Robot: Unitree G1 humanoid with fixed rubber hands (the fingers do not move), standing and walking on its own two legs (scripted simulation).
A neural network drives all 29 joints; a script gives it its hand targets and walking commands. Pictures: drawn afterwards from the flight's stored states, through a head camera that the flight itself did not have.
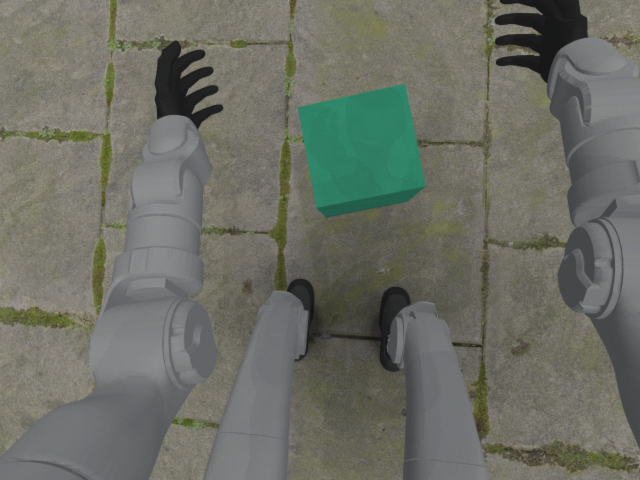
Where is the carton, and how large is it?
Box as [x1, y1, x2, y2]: [298, 84, 425, 216]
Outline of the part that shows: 404,84 298,107 316,207 325,216 407,201 425,186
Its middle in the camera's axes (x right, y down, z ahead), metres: +0.09 -0.17 +0.87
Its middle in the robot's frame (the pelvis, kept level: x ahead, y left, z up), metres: +0.53 +0.01 -0.53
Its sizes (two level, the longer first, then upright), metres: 0.210 0.200 0.250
